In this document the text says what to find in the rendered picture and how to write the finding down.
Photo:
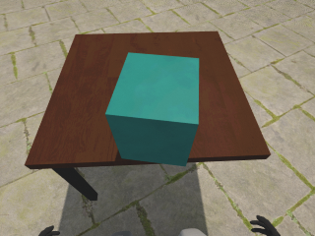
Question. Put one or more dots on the carton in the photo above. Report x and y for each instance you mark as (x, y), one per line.
(153, 113)

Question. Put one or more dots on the table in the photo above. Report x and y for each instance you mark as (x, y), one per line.
(74, 131)

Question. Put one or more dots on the robot left hand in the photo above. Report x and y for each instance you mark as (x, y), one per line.
(48, 232)

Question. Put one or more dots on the robot right hand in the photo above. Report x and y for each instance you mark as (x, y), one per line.
(269, 230)

